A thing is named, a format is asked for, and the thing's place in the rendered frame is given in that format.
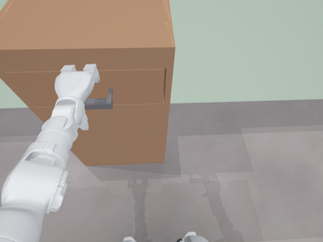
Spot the drawer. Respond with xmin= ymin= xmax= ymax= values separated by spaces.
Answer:
xmin=5 ymin=69 xmax=165 ymax=107

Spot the robot left upper arm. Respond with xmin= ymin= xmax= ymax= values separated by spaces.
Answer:
xmin=0 ymin=160 xmax=68 ymax=242

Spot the right robot shin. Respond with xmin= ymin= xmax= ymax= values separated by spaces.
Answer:
xmin=184 ymin=232 xmax=196 ymax=238

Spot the cabinet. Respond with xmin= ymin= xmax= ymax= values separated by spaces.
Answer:
xmin=0 ymin=0 xmax=176 ymax=166

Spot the robot left hand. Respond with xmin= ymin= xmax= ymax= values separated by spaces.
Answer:
xmin=55 ymin=64 xmax=100 ymax=130

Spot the left robot forearm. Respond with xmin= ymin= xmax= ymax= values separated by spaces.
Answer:
xmin=2 ymin=96 xmax=85 ymax=205

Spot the handle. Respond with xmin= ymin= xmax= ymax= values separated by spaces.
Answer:
xmin=84 ymin=89 xmax=113 ymax=110

